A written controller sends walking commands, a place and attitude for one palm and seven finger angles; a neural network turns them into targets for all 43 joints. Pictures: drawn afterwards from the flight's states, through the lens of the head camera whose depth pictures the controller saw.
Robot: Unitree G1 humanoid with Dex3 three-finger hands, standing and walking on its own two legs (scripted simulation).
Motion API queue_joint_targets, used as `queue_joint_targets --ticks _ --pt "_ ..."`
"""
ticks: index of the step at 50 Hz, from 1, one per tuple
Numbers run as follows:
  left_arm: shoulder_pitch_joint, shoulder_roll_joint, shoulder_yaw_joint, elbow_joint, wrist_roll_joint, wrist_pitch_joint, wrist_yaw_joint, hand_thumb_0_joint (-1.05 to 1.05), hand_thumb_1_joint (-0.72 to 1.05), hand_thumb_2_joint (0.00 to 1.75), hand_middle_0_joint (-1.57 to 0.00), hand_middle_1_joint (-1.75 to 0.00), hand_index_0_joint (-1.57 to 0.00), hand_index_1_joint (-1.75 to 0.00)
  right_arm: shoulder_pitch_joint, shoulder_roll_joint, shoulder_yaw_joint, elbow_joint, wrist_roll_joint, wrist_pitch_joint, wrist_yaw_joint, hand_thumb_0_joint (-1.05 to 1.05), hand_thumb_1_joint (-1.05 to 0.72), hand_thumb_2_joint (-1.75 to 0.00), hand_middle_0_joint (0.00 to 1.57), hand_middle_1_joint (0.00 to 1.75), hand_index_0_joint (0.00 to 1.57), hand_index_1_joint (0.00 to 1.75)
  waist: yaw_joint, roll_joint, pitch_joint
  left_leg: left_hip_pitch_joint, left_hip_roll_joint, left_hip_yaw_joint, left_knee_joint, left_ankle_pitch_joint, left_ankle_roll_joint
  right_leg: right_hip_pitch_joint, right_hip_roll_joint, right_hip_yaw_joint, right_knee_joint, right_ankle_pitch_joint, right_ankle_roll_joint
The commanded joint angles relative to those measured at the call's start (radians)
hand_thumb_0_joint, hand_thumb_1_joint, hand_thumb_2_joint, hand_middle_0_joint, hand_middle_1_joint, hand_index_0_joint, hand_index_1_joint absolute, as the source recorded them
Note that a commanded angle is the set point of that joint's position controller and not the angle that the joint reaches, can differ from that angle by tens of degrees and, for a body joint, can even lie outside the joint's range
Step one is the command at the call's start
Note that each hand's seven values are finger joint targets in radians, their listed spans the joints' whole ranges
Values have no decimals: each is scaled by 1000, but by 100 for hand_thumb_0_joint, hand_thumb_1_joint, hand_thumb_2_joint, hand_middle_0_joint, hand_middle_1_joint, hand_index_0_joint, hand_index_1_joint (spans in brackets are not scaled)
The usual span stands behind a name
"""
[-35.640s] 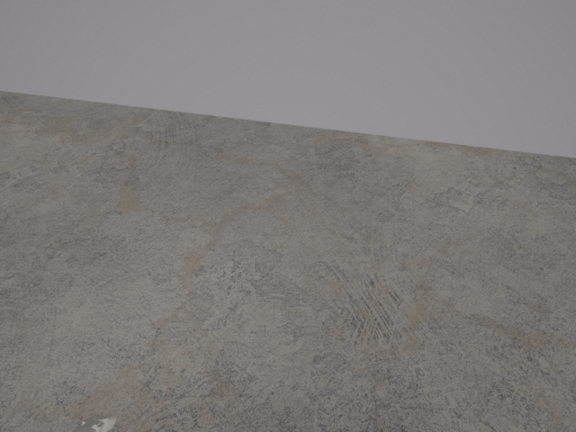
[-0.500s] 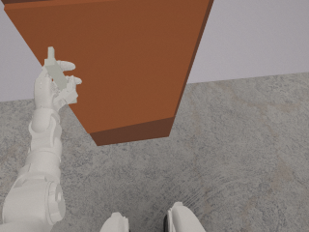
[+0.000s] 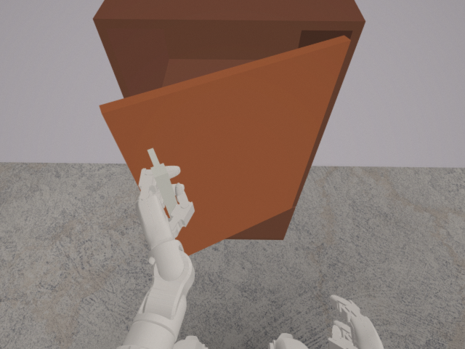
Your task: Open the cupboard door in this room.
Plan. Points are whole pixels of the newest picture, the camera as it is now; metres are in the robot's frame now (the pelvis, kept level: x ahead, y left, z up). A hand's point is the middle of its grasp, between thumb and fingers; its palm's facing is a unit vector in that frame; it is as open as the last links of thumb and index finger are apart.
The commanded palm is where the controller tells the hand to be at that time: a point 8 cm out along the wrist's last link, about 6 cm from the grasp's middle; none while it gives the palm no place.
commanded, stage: pull the door open along its arc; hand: left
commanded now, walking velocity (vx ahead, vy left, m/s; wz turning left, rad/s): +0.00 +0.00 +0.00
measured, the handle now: (164, 187) +0.38 +0.15 +0.04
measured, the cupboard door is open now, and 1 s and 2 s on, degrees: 27 38 41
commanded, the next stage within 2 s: open thumb and fingers to let go in 0.26 s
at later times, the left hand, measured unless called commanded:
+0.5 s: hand (214, 238) +0.29 +0.05 +0.04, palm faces +0.39 -0.92 -0.05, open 6.0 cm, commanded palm +0.24 +0.09 +0.04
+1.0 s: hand (211, 235) +0.29 +0.05 +0.04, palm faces +0.38 -0.92 -0.03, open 13.7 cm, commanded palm +0.25 +0.09 +0.04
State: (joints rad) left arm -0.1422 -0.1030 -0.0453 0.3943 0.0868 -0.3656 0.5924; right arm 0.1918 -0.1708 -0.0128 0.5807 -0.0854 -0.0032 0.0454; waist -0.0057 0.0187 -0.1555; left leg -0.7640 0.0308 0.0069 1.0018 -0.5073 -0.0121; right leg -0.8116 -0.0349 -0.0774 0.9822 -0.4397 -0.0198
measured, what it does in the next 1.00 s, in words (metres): stands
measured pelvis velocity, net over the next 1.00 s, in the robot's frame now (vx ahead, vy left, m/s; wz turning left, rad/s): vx -0.02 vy -0.02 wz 0.03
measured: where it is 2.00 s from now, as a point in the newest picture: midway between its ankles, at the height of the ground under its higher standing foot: outside the picture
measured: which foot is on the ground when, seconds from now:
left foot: down 0.00-1.00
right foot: down 0.00-1.00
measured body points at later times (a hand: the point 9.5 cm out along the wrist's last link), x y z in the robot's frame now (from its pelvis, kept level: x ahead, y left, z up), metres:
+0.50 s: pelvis -0.01 -0.03 +0.00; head +0.03 -0.05 +0.44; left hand +0.26 +0.10 +0.05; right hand +0.18 -0.23 -0.10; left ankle -0.01 +0.13 -0.68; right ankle +0.02 -0.11 -0.68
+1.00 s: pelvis -0.02 -0.02 +0.00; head +0.03 -0.04 +0.44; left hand +0.27 +0.10 +0.05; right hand +0.16 -0.24 -0.11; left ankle -0.01 +0.13 -0.68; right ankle +0.02 -0.11 -0.68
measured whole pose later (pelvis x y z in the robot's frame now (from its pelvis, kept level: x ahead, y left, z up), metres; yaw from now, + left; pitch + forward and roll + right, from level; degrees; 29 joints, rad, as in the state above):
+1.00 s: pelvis -0.02 -0.02 +0.00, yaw +2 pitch +13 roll +1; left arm 0.02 -0.11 -0.21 0.24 0.10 -0.30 0.61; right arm 0.20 -0.18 -0.01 0.60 -0.08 -0.07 0.01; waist -0.01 0.03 -0.14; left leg -0.75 0.03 -0.02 1.01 -0.49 -0.04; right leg -0.80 -0.04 -0.10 1.02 -0.45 -0.05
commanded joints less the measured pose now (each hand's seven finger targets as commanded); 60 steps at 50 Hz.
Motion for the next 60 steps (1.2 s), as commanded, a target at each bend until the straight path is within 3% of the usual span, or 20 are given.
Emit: queue_joint_targets --ticks 1,6,8,13,17,18,21,23,25,30,35,38,40,47,49,58,60 --pt "-116 -66 -150 -319 52 -69 -4 0 90 90 -40 -135 -40 -135 -7 -109 -42 -125 3 -44 -18 0 -90 -90 20 30 20 30 -22 -53 -300 130 -33 6 -124 348 9 300 28 21 -121 374 -12" --pt "11 -118 -225 -389 68 -47 2 0 90 90 -40 -135 -40 -135 -45 -95 -32 -145 2 -73 -22 0 -90 -90 20 30 20 30 -22 -89 -257 113 -37 -3 -119 297 13 292 23 24 -135 323 -11" --pt "72 -137 -252 -410 73 -29 5 0 90 90 -40 -135 -40 -135 -60 -90 -23 -154 6 -83 -20 0 -90 -90 20 30 20 30 -11 -55 -236 109 -41 -6 -124 278 12 289 24 22 -140 292 -17" --pt "273 -159 -272 -494 41 17 -4 0 90 90 -40 -135 -40 -135 -92 -78 -14 -180 14 -105 -15 0 -90 -90 20 30 20 30 12 -101 -232 96 -52 -8 -119 261 11 326 21 30 -159 285 -14" --pt "133 -107 -214 -487 42 38 25 0 90 90 -40 -135 -40 -135 -98 -82 -7 -160 8 -107 -28 0 -90 -90 20 30 20 30 -6 -90 -180 67 -59 -12 -95 198 9 268 7 62 -181 198 -3" --pt "36 -62 -172 -462 46 35 39 0 90 90 -40 -135 -40 -135 -98 -86 -6 -143 7 -105 -38 0 -90 -90 20 30 20 30 -20 -109 -160 49 -59 -17 -87 179 12 246 4 71 -188 164 0" --pt "39 -65 -149 -413 35 30 39 0 69 81 -38 -133 -38 -133 -102 -80 -9 -134 4 -108 -46 0 -90 -90 20 30 20 30 -8 -135 -191 26 -66 -12 -73 156 10 269 -13 114 -209 133 11" --pt "51 -73 -163 -422 35 26 29 0 55 75 -38 -131 -38 -131 -95 -82 -14 -143 5 -110 -46 0 -90 -90 20 30 20 30 -1 -114 -223 32 -65 -11 -75 174 11 293 -15 118 -204 170 9" --pt "36 -80 -171 -409 33 23 19 0 41 69 -36 -130 -36 -130 -80 -83 -14 -137 5 -109 -47 0 -90 -90 20 30 20 30 -11 -124 -220 27 -65 -11 -74 174 10 301 -21 122 -203 193 15" --pt "51 -67 -165 -423 34 10 6 0 6 54 -34 -126 -34 -126 -67 -87 -21 -144 7 -109 -48 0 -90 -90 20 30 20 30 -9 -142 -248 22 -62 -13 -75 186 11 325 -24 124 -193 231 17" --pt "1 -75 -180 -400 41 5 8 0 -29 39 -32 -122 -32 -122 -70 -91 -20 -143 6 -113 -49 0 -90 -90 20 30 20 30 -22 -125 -206 15 -61 -12 -72 158 14 278 -22 123 -202 157 14" --pt "-13 -66 -169 -387 40 4 13 0 -50 30 -30 -120 -30 -120 -71 -93 -22 -143 7 -114 -52 0 -90 -90 20 30 20 30 -17 -129 -216 14 -62 -12 -72 155 16 278 -19 124 -205 129 9" --pt "-9 -58 -156 -382 35 1 16 0 -50 30 -30 -120 -30 -120 -65 -94 -24 -139 7 -113 -54 0 -90 -90 20 30 20 30 -13 -137 -230 15 -62 -11 -76 160 15 289 -19 120 -199 141 10" --pt "-43 -85 -177 -359 41 8 27 0 -50 30 -24 -85 -24 -85 -64 -96 -23 -138 6 -112 -51 0 -90 -90 20 30 20 30 -16 -129 -226 39 -58 -10 -86 171 17 258 -2 82 -179 139 2" --pt "-45 -100 -188 -345 43 14 29 0 -50 30 -22 -75 -22 -75 -68 -96 -20 -140 6 -110 -48 0 -90 -90 20 30 20 30 -15 -99 -217 49 -56 -10 -92 176 17 238 4 64 -167 141 -3" --pt "-81 -113 -191 -326 44 26 40 0 -50 30 -15 -30 -15 -30 -73 -99 -18 -139 7 -102 -45 0 -90 -90 20 30 20 30 -15 -108 -215 57 -52 -21 -102 178 15 219 15 38 -149 129 -9" --pt "-104 -132 -206 -328 41 26 41 0 -50 30 -15 -30 -15 -30 -85 -98 -15 -138 8 -102 -42 0 -90 -90 20 30 20 30 -18 -85 -203 61 -53 -20 -104 157 14 192 16 32 -147 96 -10"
